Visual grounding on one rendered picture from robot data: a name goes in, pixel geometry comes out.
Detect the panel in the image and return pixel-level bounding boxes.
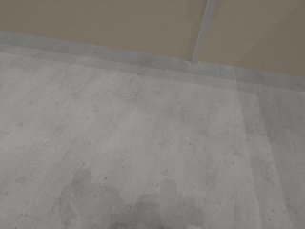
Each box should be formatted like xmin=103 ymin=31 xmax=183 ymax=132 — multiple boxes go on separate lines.
xmin=192 ymin=0 xmax=216 ymax=64

